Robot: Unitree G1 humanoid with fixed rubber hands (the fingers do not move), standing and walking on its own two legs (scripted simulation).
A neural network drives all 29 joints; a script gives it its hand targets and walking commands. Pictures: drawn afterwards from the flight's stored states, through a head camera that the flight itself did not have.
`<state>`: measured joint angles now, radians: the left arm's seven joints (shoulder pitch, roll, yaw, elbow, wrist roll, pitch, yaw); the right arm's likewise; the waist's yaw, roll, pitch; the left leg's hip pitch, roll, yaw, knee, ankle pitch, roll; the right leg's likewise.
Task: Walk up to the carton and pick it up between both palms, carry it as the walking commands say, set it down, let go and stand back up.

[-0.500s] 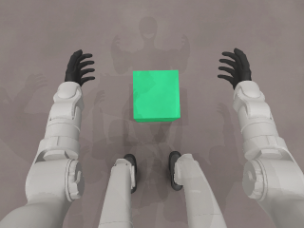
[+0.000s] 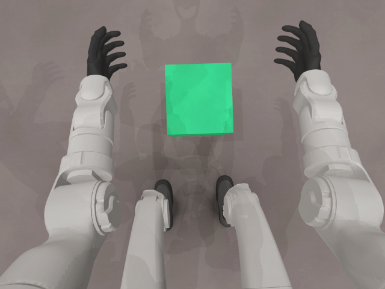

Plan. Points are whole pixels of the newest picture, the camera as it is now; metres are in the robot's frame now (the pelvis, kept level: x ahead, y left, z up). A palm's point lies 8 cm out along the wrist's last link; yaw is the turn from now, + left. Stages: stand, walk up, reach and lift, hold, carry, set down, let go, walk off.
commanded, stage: reach and lift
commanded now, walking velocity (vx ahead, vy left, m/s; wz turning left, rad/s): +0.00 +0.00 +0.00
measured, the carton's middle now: (197, 105) +0.49 -0.03 -0.50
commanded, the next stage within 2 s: none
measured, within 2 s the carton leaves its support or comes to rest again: neither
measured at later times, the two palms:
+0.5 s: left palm (126, 93) +0.50 +0.17 -0.29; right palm (270, 89) +0.48 -0.21 -0.28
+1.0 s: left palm (139, 103) +0.49 +0.16 -0.42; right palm (252, 100) +0.48 -0.20 -0.41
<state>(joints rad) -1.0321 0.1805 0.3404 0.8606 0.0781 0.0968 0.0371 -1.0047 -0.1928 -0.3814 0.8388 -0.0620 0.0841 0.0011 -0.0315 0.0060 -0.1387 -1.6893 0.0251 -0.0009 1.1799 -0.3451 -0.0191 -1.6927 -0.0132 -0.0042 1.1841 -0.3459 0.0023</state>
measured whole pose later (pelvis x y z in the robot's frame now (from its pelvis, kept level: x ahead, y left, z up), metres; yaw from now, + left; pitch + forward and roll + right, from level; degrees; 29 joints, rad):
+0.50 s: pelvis -0.03 +0.00 -0.15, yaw +0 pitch +48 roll +0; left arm -1.18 0.28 0.16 0.92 -0.13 0.10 0.14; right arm -1.16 -0.29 -0.19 0.91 0.14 0.09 -0.10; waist -0.03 0.00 -0.01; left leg -2.13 0.02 -0.02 1.79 -0.51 -0.02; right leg -2.13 -0.02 0.00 1.79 -0.51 0.00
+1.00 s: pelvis -0.05 +0.00 -0.24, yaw +0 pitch +40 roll +0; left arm -1.40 0.35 0.05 1.15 -0.24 0.02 0.14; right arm -1.39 -0.35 -0.07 1.13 0.25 0.01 -0.13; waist -0.04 0.01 0.28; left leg -2.27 0.01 -0.02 2.10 -0.54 -0.03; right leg -2.27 -0.01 0.01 2.11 -0.54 0.01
